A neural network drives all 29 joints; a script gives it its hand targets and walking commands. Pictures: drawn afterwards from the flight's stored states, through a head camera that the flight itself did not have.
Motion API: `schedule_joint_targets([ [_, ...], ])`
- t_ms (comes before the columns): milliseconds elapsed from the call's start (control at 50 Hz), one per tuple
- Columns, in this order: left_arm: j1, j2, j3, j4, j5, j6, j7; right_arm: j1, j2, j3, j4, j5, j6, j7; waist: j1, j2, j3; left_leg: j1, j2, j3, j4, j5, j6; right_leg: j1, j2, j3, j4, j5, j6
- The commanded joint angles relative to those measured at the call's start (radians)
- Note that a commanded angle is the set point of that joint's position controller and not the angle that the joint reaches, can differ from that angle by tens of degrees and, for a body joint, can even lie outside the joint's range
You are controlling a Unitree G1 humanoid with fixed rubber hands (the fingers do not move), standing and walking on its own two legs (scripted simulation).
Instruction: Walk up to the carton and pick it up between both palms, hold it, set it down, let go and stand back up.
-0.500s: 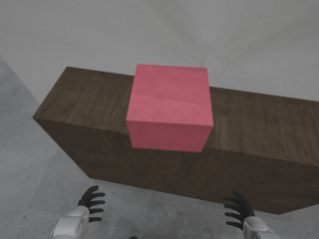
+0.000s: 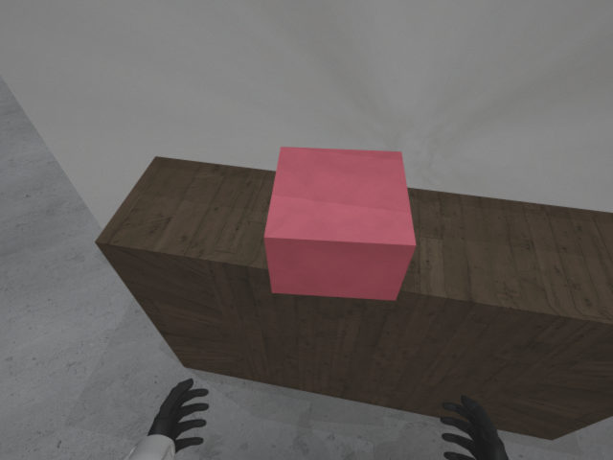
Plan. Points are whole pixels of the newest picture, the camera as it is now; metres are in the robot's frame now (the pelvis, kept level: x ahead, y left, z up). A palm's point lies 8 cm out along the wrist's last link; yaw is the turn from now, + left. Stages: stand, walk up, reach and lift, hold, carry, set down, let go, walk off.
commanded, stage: reach and lift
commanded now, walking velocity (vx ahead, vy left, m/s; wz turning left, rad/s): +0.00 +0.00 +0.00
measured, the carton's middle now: (336, 222) +0.49 -0.03 -0.01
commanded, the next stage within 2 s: none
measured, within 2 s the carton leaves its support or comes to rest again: neither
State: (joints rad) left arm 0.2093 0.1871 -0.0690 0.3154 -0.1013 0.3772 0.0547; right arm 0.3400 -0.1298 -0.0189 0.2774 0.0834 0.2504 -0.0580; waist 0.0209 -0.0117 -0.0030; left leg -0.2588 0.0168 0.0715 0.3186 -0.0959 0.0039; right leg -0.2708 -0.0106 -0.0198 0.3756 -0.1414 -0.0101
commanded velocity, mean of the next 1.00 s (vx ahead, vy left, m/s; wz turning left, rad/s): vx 0.00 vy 0.00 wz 0.00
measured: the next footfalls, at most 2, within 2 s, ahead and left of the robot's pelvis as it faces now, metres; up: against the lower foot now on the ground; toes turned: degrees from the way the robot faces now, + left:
none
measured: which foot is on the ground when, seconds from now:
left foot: down 0.00-1.00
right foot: down 0.00-1.00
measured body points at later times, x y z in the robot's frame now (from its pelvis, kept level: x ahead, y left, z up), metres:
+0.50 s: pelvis +0.04 +0.01 +0.00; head +0.05 +0.00 +0.45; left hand +0.23 +0.21 -0.04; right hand +0.21 -0.20 -0.04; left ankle +0.04 +0.12 -0.75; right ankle +0.03 -0.11 -0.75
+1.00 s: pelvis +0.06 +0.01 +0.00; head +0.06 +0.00 +0.45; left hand +0.28 +0.21 -0.01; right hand +0.27 -0.20 -0.01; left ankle +0.04 +0.12 -0.75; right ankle +0.03 -0.11 -0.75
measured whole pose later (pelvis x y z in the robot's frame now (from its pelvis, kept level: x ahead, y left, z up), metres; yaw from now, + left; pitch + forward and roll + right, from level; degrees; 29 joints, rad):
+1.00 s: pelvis +0.06 +0.01 +0.00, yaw +0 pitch +2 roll +0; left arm 0.22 0.22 -0.08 0.29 -0.16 -0.14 0.02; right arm 0.29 -0.19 0.04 0.26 0.18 -0.20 -0.06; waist 0.03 0.01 -0.05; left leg -0.18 0.02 0.08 0.34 -0.20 0.00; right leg -0.17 -0.01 -0.01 0.34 -0.22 0.00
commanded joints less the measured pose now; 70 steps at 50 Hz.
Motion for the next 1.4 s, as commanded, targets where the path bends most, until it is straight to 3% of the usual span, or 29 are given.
schedule_joint_targets([
  [0, -0.084, 0.069, 0.008, -0.151, 0.001, -0.054, 0.015, -0.042, -0.073, -0.020, -0.151, -0.001, -0.051, 0.010, 0.003, 0.025, -0.070, -0.037, -0.001, -0.021, -0.106, -0.230, 0.020, 0.080, 0.009, 0.046, -0.076, -0.159, -0.006],
  [40, -0.077, 0.063, 0.013, -0.151, 0.003, -0.064, 0.027, -0.054, -0.079, -0.022, -0.178, 0.004, -0.059, 0.017, 0.014, 0.017, -0.074, -0.037, 0.002, -0.025, -0.110, -0.241, 0.018, 0.079, 0.014, 0.044, -0.072, -0.159, -0.003],
  [80, -0.082, 0.057, 0.008, -0.162, 0.003, -0.071, 0.034, -0.054, -0.091, -0.042, -0.164, 0.001, -0.066, 0.024, 0.005, 0.030, -0.068, -0.039, 0.005, -0.034, -0.117, -0.264, 0.018, 0.084, 0.018, 0.040, -0.064, -0.156, -0.006],
  [100, -0.071, 0.063, 0.016, -0.154, 0.007, -0.073, 0.034, -0.045, -0.078, -0.032, -0.155, 0.003, -0.065, 0.023, 0.017, 0.018, -0.056, -0.029, -0.007, -0.020, -0.104, -0.241, 0.015, 0.074, 0.014, 0.046, -0.078, -0.160, -0.004],
  [120, -0.082, 0.058, 0.003, -0.163, 0.001, -0.074, 0.033, -0.048, -0.082, -0.032, -0.165, 0.004, -0.065, 0.025, 0.004, 0.023, -0.058, -0.012, -0.004, -0.020, -0.102, -0.227, 0.013, 0.056, 0.013, 0.045, -0.078, -0.157, -0.004],
  [140, -0.083, 0.060, 0.011, -0.176, 0.003, -0.081, 0.035, -0.059, -0.095, -0.039, -0.168, 0.006, -0.068, 0.027, 0.011, 0.023, -0.055, -0.007, 0.001, -0.026, -0.111, -0.220, 0.010, 0.068, 0.018, 0.039, -0.077, -0.142, -0.005],
  [180, -0.095, 0.052, 0.005, -0.164, -0.008, -0.088, 0.036, -0.073, -0.099, -0.034, -0.173, 0.010, -0.075, 0.030, 0.008, -0.006, -0.045, -0.002, -0.002, -0.022, -0.102, -0.203, 0.008, 0.050, 0.016, 0.043, -0.078, -0.140, -0.006],
  [220, -0.109, 0.054, 0.006, -0.204, 0.000, -0.100, 0.038, -0.070, -0.102, -0.042, -0.176, 0.015, -0.083, 0.032, 0.006, 0.037, -0.067, 0.004, -0.002, -0.027, -0.096, -0.203, 0.003, 0.064, 0.015, 0.046, -0.075, -0.126, -0.009],
  [300, -0.051, 0.063, 0.014, -0.193, -0.007, -0.124, 0.026, -0.050, -0.100, -0.029, -0.214, 0.011, -0.105, 0.031, -0.003, -0.011, -0.065, 0.054, -0.009, -0.019, -0.081, -0.079, 0.002, 0.065, 0.013, 0.057, -0.099, -0.074, -0.007],
  [340, -0.055, 0.069, 0.017, -0.230, -0.010, -0.155, 0.020, -0.048, -0.097, -0.018, -0.241, 0.024, -0.131, 0.028, 0.017, -0.015, -0.103, 0.075, -0.012, -0.024, -0.072, -0.014, 0.001, 0.060, 0.011, 0.058, -0.092, -0.031, -0.006],
  [500, 0.073, 0.083, 0.040, -0.268, -0.003, -0.284, -0.018, 0.059, -0.138, -0.005, -0.264, 0.057, -0.252, 0.012, 0.008, -0.005, -0.138, 0.165, -0.022, -0.032, -0.035, 0.234, -0.010, 0.095, 0.028, 0.067, -0.099, 0.142, -0.004],
  [520, 0.076, 0.091, 0.042, -0.269, -0.004, -0.302, -0.020, 0.073, -0.131, 0.008, -0.258, 0.069, -0.270, 0.014, 0.016, 0.023, -0.126, 0.164, -0.027, -0.035, -0.035, 0.243, -0.016, 0.094, 0.027, 0.070, -0.102, 0.148, -0.003],
  [600, 0.066, 0.099, 0.036, -0.290, -0.015, -0.393, -0.021, 0.054, -0.147, 0.009, -0.272, 0.085, -0.353, 0.017, 0.017, 0.031, -0.151, 0.186, -0.019, -0.039, -0.018, 0.257, -0.012, 0.073, 0.031, 0.068, -0.091, 0.137, -0.012],
  [720, 0.021, 0.102, 0.001, -0.209, -0.057, -0.484, -0.024, -0.002, -0.140, 0.007, -0.220, 0.075, -0.422, 0.014, 0.007, 0.006, -0.115, 0.164, -0.018, -0.046, -0.008, 0.163, 0.004, 0.039, 0.027, 0.062, -0.087, 0.071, -0.012],
  [800, -0.002, 0.118, 0.026, -0.180, -0.055, -0.515, -0.029, -0.035, -0.139, 0.016, -0.187, 0.082, -0.450, 0.007, 0.020, -0.019, -0.124, 0.175, -0.019, -0.058, 0.004, 0.181, 0.016, 0.058, 0.024, 0.060, -0.083, 0.091, -0.004],
  [940, -0.090, 0.135, 0.041, -0.177, -0.064, -0.565, -0.035, -0.135, -0.154, 0.010, -0.162, 0.100, -0.506, -0.010, 0.007, 0.000, -0.160, 0.178, -0.030, -0.052, 0.030, 0.236, 0.016, 0.112, 0.021, 0.067, -0.071, 0.169, -0.006],
  [980, -0.084, 0.127, 0.037, -0.150, -0.061, -0.575, -0.043, -0.139, -0.157, 0.015, -0.146, 0.101, -0.520, -0.011, 0.000, -0.013, -0.145, 0.187, -0.029, -0.058, 0.028, 0.239, 0.015, 0.118, 0.020, 0.065, -0.067, 0.188, -0.003],
  [1060, -0.092, 0.119, 0.035, -0.138, -0.049, -0.580, -0.061, -0.131, -0.147, 0.025, -0.067, 0.114, -0.538, -0.022, -0.002, 0.045, -0.118, 0.212, -0.036, -0.060, 0.029, 0.263, 0.007, 0.117, 0.024, 0.063, -0.087, 0.184, -0.010],
  [1200, -0.244, 0.121, 0.022, -0.130, -0.077, -0.584, -0.048, -0.332, -0.165, -0.004, -0.085, 0.104, -0.552, -0.010, -0.004, -0.016, -0.126, 0.214, -0.023, -0.068, 0.025, 0.123, 0.014, 0.052, 0.019, 0.044, -0.087, 0.050, -0.008],
  [1300, -0.412, 0.147, 0.015, -0.038, -0.101, -0.543, -0.022, -0.471, -0.170, -0.032, 0.013, 0.091, -0.489, -0.004, -0.024, 0.012, -0.150, 0.202, -0.025, -0.065, 0.033, 0.018, 0.018, -0.007, 0.010, 0.034, -0.093, -0.054, -0.008],
  [1340, -0.442, 0.136, 0.013, -0.032, -0.110, -0.522, -0.015, -0.499, -0.168, -0.029, 0.008, 0.103, -0.466, 0.004, -0.016, 0.023, -0.162, 0.215, -0.021, -0.071, 0.030, 0.042, 0.012, 0.002, 0.010, 0.027, -0.099, -0.042, -0.016],
  [1380, -0.488, 0.139, 0.018, -0.074, -0.112, -0.514, -0.006, -0.539, -0.206, -0.050, -0.004, 0.102, -0.456, 0.009, -0.032, 0.014, -0.251, 0.274, -0.021, -0.078, 0.040, 0.134, 0.007, 0.004, 0.017, 0.022, -0.091, 0.029, -0.012],
])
